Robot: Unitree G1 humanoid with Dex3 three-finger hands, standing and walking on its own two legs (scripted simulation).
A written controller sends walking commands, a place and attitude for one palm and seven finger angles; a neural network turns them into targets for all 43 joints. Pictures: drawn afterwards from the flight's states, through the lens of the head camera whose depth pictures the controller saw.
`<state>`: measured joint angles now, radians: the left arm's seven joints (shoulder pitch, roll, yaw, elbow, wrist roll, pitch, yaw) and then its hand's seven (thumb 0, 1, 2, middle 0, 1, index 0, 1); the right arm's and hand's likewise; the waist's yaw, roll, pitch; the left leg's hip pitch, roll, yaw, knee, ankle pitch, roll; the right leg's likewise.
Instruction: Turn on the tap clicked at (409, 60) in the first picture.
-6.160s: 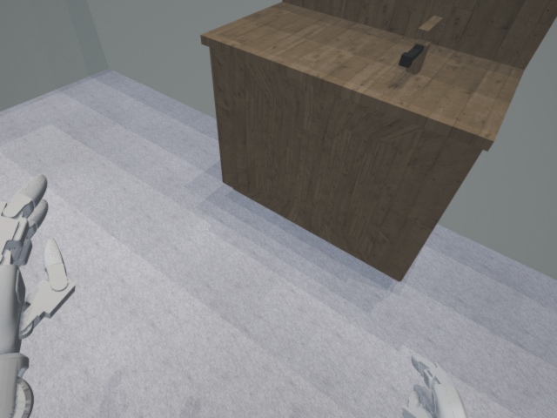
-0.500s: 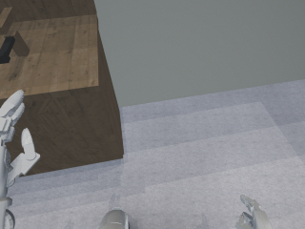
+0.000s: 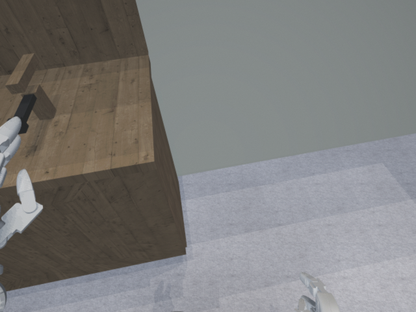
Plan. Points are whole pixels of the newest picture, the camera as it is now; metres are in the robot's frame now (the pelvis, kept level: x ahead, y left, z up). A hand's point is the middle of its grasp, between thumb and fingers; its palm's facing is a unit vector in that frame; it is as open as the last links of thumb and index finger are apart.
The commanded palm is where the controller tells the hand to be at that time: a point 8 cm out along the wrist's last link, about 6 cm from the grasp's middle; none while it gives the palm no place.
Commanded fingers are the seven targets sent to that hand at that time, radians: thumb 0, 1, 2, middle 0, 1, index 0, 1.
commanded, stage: come to a stop and stand still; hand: left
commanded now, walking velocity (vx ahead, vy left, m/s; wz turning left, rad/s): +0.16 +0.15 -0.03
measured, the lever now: (17, 125) +0.45 +0.46 +0.11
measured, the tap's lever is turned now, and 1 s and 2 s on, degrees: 0 0 0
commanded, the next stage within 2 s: look again from close up in 1.42 s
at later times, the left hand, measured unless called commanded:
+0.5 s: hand (15, 178) +0.25 +0.29 +0.20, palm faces +0.34 -0.85 -0.41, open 7.4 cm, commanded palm +0.19 +0.33 +0.19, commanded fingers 0.00 0.90 0.90 -0.20 -0.30 -0.20 -0.30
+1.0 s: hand (21, 233) +0.18 +0.25 +0.18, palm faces +0.37 -0.86 -0.36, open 7.4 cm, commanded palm +0.14 +0.29 +0.19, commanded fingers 0.00 0.90 0.90 -0.20 -0.30 -0.20 -0.30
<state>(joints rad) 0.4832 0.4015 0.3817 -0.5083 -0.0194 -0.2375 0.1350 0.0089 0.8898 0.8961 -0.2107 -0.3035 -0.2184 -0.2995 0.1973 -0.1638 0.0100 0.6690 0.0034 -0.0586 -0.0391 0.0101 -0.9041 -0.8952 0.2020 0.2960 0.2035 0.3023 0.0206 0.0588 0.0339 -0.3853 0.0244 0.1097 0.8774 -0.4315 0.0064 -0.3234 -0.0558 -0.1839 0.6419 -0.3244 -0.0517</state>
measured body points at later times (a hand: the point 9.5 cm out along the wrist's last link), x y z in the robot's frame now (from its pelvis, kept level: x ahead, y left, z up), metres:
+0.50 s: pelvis +0.02 +0.05 +0.01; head +0.06 +0.08 +0.46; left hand +0.23 +0.33 +0.22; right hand +0.19 -0.15 -0.06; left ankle +0.09 +0.19 -0.72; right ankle +0.00 -0.05 -0.69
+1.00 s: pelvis -0.04 +0.02 +0.01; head -0.04 +0.03 +0.46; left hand +0.16 +0.29 +0.20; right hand +0.10 -0.24 -0.07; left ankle -0.02 +0.13 -0.72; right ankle -0.01 -0.06 -0.72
